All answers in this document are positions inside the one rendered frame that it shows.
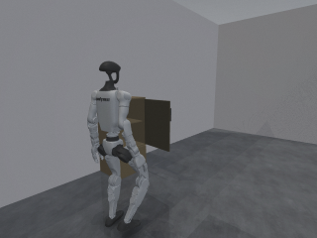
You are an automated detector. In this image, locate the robot left hand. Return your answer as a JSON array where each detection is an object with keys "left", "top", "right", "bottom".
[{"left": 91, "top": 144, "right": 104, "bottom": 164}]

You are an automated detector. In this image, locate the robot left foot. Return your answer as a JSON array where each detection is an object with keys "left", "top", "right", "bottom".
[{"left": 105, "top": 210, "right": 124, "bottom": 227}]

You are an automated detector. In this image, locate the left robot forearm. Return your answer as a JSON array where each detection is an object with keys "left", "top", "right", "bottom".
[{"left": 87, "top": 120, "right": 100, "bottom": 146}]

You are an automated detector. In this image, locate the left robot upper arm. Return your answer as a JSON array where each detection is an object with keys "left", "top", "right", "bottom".
[{"left": 87, "top": 90, "right": 99, "bottom": 125}]

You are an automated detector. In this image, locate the right robot upper arm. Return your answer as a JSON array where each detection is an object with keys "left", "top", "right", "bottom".
[{"left": 116, "top": 90, "right": 132, "bottom": 130}]

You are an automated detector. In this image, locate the robot right hand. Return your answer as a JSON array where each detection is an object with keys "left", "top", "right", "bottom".
[{"left": 133, "top": 154, "right": 148, "bottom": 178}]

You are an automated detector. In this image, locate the cupboard door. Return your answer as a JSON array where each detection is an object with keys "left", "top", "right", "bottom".
[{"left": 145, "top": 99, "right": 170, "bottom": 152}]

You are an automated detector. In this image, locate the humanoid robot head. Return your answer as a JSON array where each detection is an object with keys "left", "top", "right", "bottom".
[{"left": 99, "top": 60, "right": 121, "bottom": 91}]

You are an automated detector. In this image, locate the right robot forearm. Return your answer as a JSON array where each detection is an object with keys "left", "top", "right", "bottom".
[{"left": 122, "top": 120, "right": 140, "bottom": 157}]

